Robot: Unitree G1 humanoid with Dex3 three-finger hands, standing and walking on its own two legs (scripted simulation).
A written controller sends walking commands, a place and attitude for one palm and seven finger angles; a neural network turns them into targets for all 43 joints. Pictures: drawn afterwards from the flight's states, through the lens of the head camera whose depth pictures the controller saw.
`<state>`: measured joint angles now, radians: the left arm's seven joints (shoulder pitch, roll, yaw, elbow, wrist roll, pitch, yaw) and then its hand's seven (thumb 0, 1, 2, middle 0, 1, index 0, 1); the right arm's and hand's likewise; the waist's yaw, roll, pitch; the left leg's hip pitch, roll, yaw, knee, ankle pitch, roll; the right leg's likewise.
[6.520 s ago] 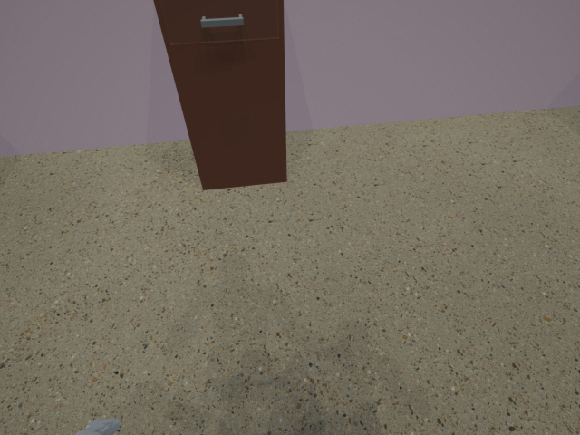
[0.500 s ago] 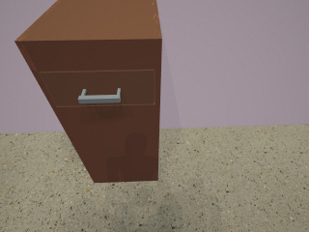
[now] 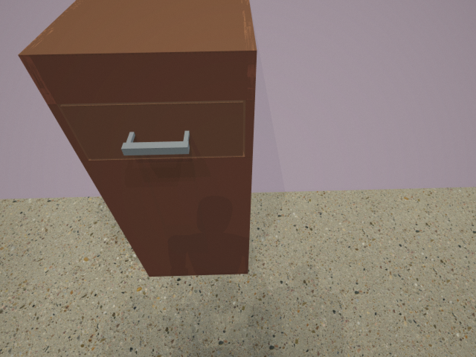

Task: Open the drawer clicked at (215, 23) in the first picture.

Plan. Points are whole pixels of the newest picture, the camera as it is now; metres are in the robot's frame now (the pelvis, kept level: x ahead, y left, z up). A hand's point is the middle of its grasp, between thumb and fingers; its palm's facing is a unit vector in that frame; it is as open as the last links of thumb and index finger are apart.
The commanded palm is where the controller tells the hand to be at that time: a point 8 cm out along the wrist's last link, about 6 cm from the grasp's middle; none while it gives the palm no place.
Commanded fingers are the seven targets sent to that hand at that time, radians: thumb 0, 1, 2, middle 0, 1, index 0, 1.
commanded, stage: look again from close up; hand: left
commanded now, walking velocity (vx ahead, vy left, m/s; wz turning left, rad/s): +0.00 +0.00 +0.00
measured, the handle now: (157, 142) +0.54 +0.21 +0.05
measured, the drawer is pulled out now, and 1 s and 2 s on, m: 0.00 0.00 0.00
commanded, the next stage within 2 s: raise the hand with hooked fingers in 0.32 s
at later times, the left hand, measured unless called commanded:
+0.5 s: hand out of the picture +0.08 +0.20 -0.14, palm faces -0.09 -0.94 -0.34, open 7.4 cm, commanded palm +0.12 +0.24 -0.05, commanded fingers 0.00 0.78 0.85 -0.21 -0.38 -0.21 -0.38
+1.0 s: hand (98, 321) +0.18 +0.24 -0.01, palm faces +0.10 -0.07 -0.99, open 9.5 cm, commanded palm +0.17 +0.23 +0.05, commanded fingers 0.00 0.20 0.60 -0.25 -0.75 -0.25 -0.75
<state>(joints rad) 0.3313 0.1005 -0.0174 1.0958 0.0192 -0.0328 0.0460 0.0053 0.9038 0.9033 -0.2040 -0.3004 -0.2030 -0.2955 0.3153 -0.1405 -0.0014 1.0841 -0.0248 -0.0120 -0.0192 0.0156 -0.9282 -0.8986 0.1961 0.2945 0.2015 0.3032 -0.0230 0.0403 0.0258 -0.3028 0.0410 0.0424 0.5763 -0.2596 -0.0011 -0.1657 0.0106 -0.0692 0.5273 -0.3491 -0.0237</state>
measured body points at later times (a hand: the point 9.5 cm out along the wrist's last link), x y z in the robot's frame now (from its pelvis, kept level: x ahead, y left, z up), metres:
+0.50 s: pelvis +0.01 +0.02 +0.00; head +0.03 +0.02 +0.45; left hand +0.08 +0.25 -0.11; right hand +0.06 -0.22 -0.14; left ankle +0.03 +0.12 -0.73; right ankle -0.04 -0.10 -0.73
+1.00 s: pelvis -0.03 -0.02 -0.04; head -0.01 -0.04 +0.41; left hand +0.17 +0.24 +0.04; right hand +0.23 -0.23 -0.11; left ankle +0.03 +0.12 -0.73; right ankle -0.04 -0.10 -0.73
